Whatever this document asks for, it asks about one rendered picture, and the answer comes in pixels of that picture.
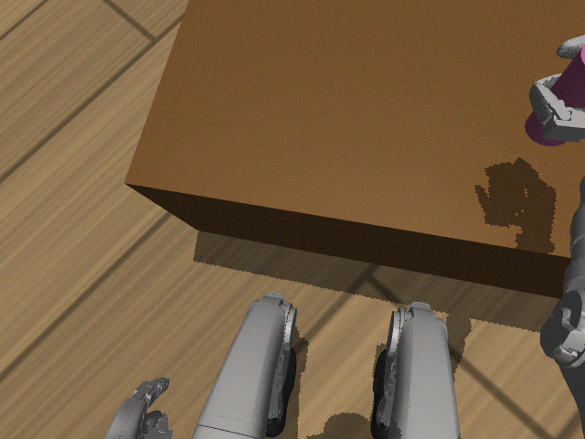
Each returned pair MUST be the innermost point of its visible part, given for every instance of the can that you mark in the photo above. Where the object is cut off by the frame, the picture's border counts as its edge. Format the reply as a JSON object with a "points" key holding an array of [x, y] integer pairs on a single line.
{"points": [[570, 87]]}

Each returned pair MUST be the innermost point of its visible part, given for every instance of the right robot foot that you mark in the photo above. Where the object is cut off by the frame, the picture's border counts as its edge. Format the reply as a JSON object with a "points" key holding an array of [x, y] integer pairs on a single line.
{"points": [[378, 429]]}

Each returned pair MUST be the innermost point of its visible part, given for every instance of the left robot foot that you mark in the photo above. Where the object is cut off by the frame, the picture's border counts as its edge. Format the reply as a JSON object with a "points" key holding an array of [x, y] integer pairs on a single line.
{"points": [[276, 425]]}

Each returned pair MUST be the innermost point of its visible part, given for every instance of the right robot hand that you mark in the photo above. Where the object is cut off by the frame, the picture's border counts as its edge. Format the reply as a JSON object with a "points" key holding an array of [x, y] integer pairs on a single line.
{"points": [[567, 123]]}

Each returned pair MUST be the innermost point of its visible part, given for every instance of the right robot arm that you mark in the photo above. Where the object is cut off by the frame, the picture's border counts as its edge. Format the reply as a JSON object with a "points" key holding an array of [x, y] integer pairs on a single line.
{"points": [[562, 337]]}

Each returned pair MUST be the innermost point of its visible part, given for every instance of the left robot hand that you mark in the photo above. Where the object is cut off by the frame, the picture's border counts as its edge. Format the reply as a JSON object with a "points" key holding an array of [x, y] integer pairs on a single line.
{"points": [[131, 420]]}

